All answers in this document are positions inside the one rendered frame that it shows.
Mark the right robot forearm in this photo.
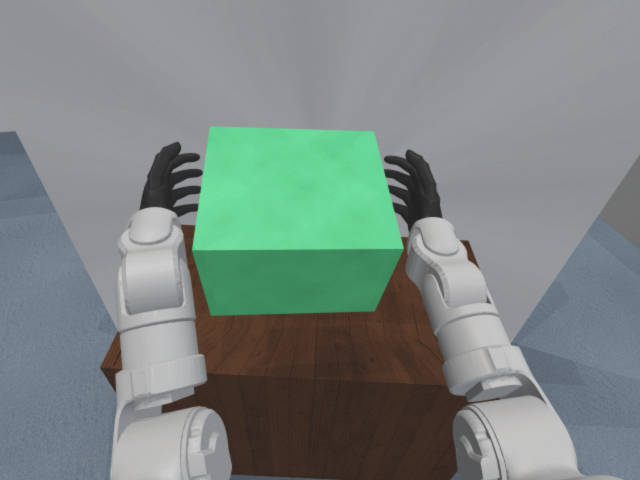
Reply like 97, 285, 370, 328
405, 217, 577, 465

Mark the pedestal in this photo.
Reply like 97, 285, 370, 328
100, 225, 500, 480

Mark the robot left hand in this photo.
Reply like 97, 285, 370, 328
140, 142, 203, 217

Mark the left robot forearm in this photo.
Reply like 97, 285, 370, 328
110, 207, 207, 480

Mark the robot left upper arm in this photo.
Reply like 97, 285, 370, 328
112, 406, 232, 480

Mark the carton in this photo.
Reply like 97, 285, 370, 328
192, 126, 404, 316

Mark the robot right hand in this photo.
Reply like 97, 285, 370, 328
384, 149, 443, 233

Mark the robot right upper arm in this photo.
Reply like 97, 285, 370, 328
453, 395, 623, 480

